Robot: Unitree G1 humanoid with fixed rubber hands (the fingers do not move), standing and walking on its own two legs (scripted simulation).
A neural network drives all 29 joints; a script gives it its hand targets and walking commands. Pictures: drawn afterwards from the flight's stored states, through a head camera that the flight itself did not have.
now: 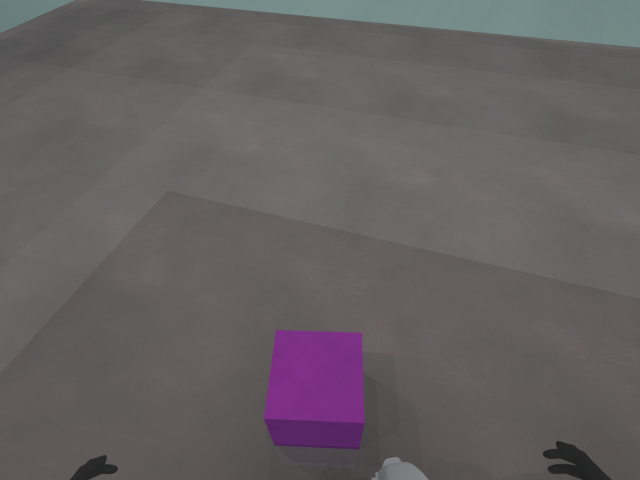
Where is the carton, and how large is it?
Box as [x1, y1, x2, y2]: [264, 330, 363, 448]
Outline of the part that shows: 276,330 264,419 274,444 358,448 363,427 361,333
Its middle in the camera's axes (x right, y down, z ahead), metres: +0.00 +0.41 +1.08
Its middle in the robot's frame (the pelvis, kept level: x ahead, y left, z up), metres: +0.48 +0.03 -0.60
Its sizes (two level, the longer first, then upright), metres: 0.238 0.236 0.232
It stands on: the floor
